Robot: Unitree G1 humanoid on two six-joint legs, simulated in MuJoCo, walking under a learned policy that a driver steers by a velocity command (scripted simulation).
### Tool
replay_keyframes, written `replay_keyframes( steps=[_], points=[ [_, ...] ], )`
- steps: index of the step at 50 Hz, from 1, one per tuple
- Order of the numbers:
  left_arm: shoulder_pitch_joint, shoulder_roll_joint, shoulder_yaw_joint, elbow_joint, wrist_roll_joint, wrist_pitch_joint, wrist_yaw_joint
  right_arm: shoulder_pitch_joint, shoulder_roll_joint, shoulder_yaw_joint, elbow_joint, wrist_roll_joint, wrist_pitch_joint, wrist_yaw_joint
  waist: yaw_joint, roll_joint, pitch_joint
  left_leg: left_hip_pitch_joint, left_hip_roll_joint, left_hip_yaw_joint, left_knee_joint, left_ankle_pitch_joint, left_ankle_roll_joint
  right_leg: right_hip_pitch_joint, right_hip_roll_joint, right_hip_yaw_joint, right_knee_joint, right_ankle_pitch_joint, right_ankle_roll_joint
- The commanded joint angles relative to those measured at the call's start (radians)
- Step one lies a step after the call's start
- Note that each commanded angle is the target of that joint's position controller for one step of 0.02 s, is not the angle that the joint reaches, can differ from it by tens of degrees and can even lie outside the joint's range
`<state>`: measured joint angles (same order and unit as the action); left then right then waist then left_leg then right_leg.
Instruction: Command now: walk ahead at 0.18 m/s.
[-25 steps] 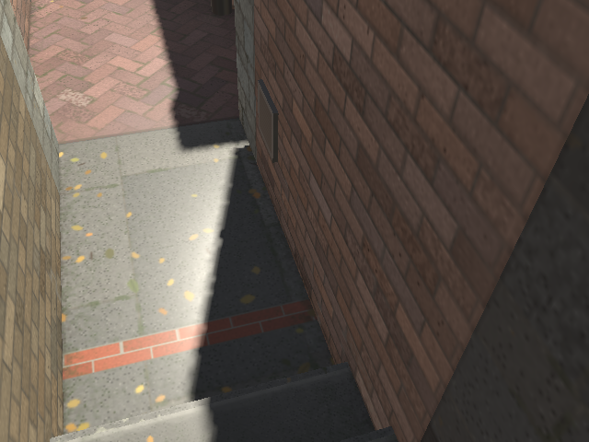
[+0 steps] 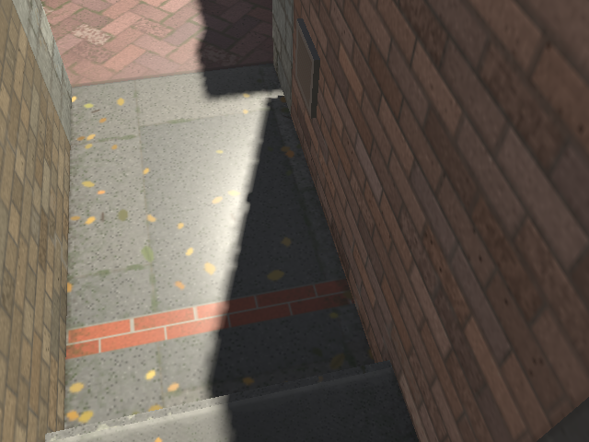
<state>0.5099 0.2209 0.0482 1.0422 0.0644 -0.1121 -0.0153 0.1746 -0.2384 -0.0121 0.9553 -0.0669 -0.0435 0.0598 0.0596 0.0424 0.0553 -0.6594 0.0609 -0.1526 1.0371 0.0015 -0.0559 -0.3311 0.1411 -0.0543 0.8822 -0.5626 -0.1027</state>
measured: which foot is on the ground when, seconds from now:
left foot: up 0.00-0.14, down 0.16-0.98, up 1.00-1.00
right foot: down 0.00-0.18, up 0.20-0.46, down 0.48-1.00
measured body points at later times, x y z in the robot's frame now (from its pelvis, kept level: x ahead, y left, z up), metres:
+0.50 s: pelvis +0.12 +0.07 -0.12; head +0.10 +0.07 +0.33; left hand +0.24 +0.31 -0.25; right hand +0.14 -0.17 -0.27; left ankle +0.20 +0.17 -0.85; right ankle +0.13 -0.05 -0.70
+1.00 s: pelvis +0.19 +0.04 -0.12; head +0.18 +0.03 +0.33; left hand +0.18 +0.26 -0.27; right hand +0.22 -0.23 -0.27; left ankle +0.19 +0.17 -0.84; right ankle +0.23 -0.05 -0.85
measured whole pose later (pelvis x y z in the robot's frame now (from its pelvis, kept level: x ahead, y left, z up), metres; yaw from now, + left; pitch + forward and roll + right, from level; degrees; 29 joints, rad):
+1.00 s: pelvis +0.19 +0.04 -0.12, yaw +3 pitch -2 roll +1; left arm 0.40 0.16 0.01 0.95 0.01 -0.06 -0.12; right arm 0.27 -0.28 -0.03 1.09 -0.01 -0.04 0.04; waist -0.01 0.01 0.01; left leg -0.28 0.00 0.01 0.63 -0.39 -0.04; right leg -0.32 0.02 0.00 0.64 -0.33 -0.03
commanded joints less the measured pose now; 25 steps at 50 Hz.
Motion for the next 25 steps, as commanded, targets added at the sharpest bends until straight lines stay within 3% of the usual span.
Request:
replay_keyframes(
  steps=[1, 2, 3, 4, 5, 6, 7, 8, 9, 10, 11, 12, 13, 14, 15, 16, 17, 19, 21, 22, 23, 24, 25],
  points=[
    [-0.002, 0.027, -0.019, -0.068, -0.005, -0.055, 0.014, 0.155, -0.115, -0.005, 0.015, -0.009, 0.033, 0.043, -0.055, -0.02, -0.016, 0.069, 0.102, 0.001, -0.291, 0.508, 0.009, -0.167, -0.202, 0.26, -0.015, 0.455, -0.103],
    [0.034, 0.026, -0.034, -0.06, -0.013, -0.045, 0.03, 0.112, -0.117, -0.011, -0.004, -0.003, 0.035, 0.042, -0.057, -0.055, -0.031, 0.16, 0.078, 0.064, -0.352, 0.467, 0.024, -0.213, -0.184, 0.248, 0.01, 0.405, -0.07],
    [0.062, 0.059, -0.004, -0.039, -0.094, -0.001, 0.089, -0.076, -0.045, 0.007, -0.068, 0.045, 0.01, -0.02, 0.058, 0.014, -0.037, 0.266, -0.032, 0.131, -0.521, 0.414, 0.032, -0.126, -0.173, 0.21, -0.094, 0.447, -0.06],
    [0.075, 0.087, -0.008, -0.035, -0.089, 0.027, 0.107, -0.196, -0.001, 0.018, -0.119, 0.081, 0.001, -0.054, 0.102, -0.075, -0.017, 0.323, -0.02, 0.1, -0.568, 0.366, 0.029, -0.152, -0.185, 0.244, -0.076, 0.436, -0.067],
    [0.055, 0.085, -0.007, -0.02, -0.074, 0.044, 0.118, -0.181, -0.006, 0.021, -0.122, 0.097, -0.001, -0.063, 0.091, -0.121, 0.018, 0.324, -0.005, 0.082, -0.624, 0.372, 0.026, -0.124, -0.194, 0.239, -0.012, 0.445, -0.074],
    [0.054, 0.072, -0.01, -0.008, -0.057, 0.062, 0.127, -0.13, -0.026, 0.012, -0.103, 0.105, -0.006, -0.068, 0.071, -0.115, 0.023, 0.346, 0.009, 0.081, -0.697, 0.388, 0.033, -0.094, -0.193, 0.238, 0.084, 0.434, -0.075],
    [0.054, 0.053, -0.017, 0.004, -0.048, 0.068, 0.128, -0.006, -0.04, 0.006, -0.054, 0.097, -0.014, -0.067, 0.023, -0.09, 0.02, 0.435, 0.011, 0.094, -0.787, 0.422, 0.047, -0.089, -0.171, 0.22, 0.208, 0.415, -0.074],
    [0.07, 0.123, -0.037, 0.014, 0.058, 0.048, 0.01, 0.295, -0.177, -0.042, 0.034, 0.045, 0.029, 0.007, -0.083, -0.004, 0.059, 0.58, 0.06, 0.07, -0.751, 0.654, 0.125, -0.167, -0.219, 0.322, 0.357, 0.439, -0.017],
    [0.06, 0.129, -0.023, -0.018, 0.037, 0.04, -0.084, 0.492, -0.292, -0.099, 0.049, 0.05, 0.02, 0.026, -0.189, 0.122, -0.142, 1.017, 0.115, 0.068, -0.582, 0.973, 0.243, -0.392, -0.108, 0.206, 0.602, 0.448, 0.053],
    [0.185, 0.076, -0.029, -0.029, -0.035, 0.037, -0.147, 0.441, -0.295, -0.094, 0.015, 0.054, 0.021, 0.079, -0.143, 0.329, -0.456, 1.336, 0.33, -0.08, -0.422, 1.09, 0.439, -0.605, -0.038, 0.065, 1.107, -0.381, 0.145],
    [0.051, 0.112, -0.032, -0.111, -0.079, 0.032, -0.139, 0.383, -0.215, -0.069, -0.041, 0.024, 0.017, 0.09, -0.19, 0.154, -0.385, 1.218, 0.337, -0.164, -0.407, 0.987, 0.426, -0.782, -0.083, 0.063, 1.305, -0.486, 0.176],
    [-0.096, 0.039, -0.029, -0.102, -0.137, 0.07, 0.033, 0.289, -0.096, -0.036, 0.017, 0.073, 0.018, -0.005, -0.142, 0.02, -0.306, 1.008, 0.355, -0.075, -0.482, 0.924, 0.375, -0.702, -0.093, 0.011, 1.154, -0.406, 0.106],
    [-0.079, -0.001, -0.056, -0.129, -0.089, 0.104, 0.092, 0.199, -0.12, -0.035, -0.015, 0.07, 0.031, -0.066, -0.081, 0.045, -0.243, 0.785, 0.376, -0.159, -0.62, 0.375, 0.405, -0.641, -0.135, 0.054, 1.101, -0.282, 0.108],
    [-0.128, 0.033, -0.047, -0.131, -0.071, 0.149, 0.118, 0.129, -0.101, -0.02, -0.032, 0.051, 0.036, -0.09, -0.073, 0.023, -0.133, 0.492, 0.323, -0.12, -0.741, 0.049, 0.381, -0.484, -0.153, 0.039, 1.008, -0.094, 0.11],
    [-0.14, 0.039, -0.045, -0.126, -0.057, 0.187, 0.125, 0.085, -0.099, -0.009, -0.034, 0.033, 0.039, -0.095, -0.051, 0.041, -0.061, 0.289, 0.29, -0.12, -0.785, -0.077, 0.374, -0.363, -0.137, 0.017, 0.987, -0.042, 0.097],
    [-0.136, 0.035, -0.042, -0.127, -0.05, 0.209, 0.124, 0.051, -0.101, -0.006, -0.037, 0.027, 0.043, -0.087, -0.026, 0.059, -0.014, 0.171, 0.257, -0.095, -0.804, -0.132, 0.356, -0.305, -0.129, 0.005, 0.962, -0.035, 0.086],
    [-0.156, 0.045, -0.033, -0.137, -0.056, 0.207, 0.115, 0.04, -0.082, 0.009, -0.036, 0.025, 0.025, -0.094, -0.007, 0.01, 0.024, 0.161, 0.2, -0.082, -0.778, -0.214, 0.343, -0.353, -0.132, 0.08, 0.851, 0.17, 0.098],
    [-0.148, 0.014, -0.038, -0.128, -0.052, 0.202, 0.11, 0.082, -0.075, 0.019, -0.003, 0.034, 0.005, -0.099, -0.013, 0.054, -0.017, 0.217, 0.218, -0.116, -0.733, -0.145, 0.366, -0.385, -0.122, 0.082, 0.832, 0.21, 0.106],
    [-0.185, 0.028, -0.037, -0.139, -0.049, 0.193, 0.114, 0.122, -0.078, 0.022, 0.013, 0.035, -0.003, -0.099, -0.037, 0.059, -0.05, 0.29, 0.234, -0.147, -0.701, -0.143, 0.393, -0.438, -0.113, 0.094, 0.835, 0.172, 0.112],
    [-0.25, 0.029, -0.039, -0.179, -0.051, 0.193, 0.106, 0.106, -0.065, 0.034, 0.002, 0.042, -0.013, -0.108, -0.023, 0.001, -0.024, 0.279, 0.246, -0.17, -0.719, -0.227, 0.377, -0.427, -0.153, 0.167, 0.665, 0.3, 0.133],
    [-0.266, 0.022, -0.044, -0.176, -0.049, 0.192, 0.101, 0.084, -0.059, 0.04, 0.001, 0.042, -0.015, -0.111, -0.025, 0.008, -0.041, 0.268, 0.228, -0.158, -0.716, -0.282, 0.358, -0.368, -0.153, 0.149, 0.565, 0.336, 0.142],
    [-0.264, 0.02, -0.049, -0.173, -0.045, 0.19, 0.095, 0.058, -0.062, 0.042, -0.007, 0.037, -0.015, -0.111, -0.023, 0.039, -0.051, 0.258, 0.204, -0.136, -0.714, -0.32, 0.335, -0.297, -0.161, 0.13, 0.446, 0.348, 0.144],
    [-0.264, 0.031, -0.053, -0.181, -0.055, 0.18, 0.092, 0.017, -0.064, 0.044, -0.012, 0.042, -0.012, -0.111, -0.018, 0.099, -0.043, 0.229, 0.151, -0.082, -0.716, -0.338, 0.291, -0.199, -0.167, 0.087, 0.255, 0.332, 0.142]
  ],
)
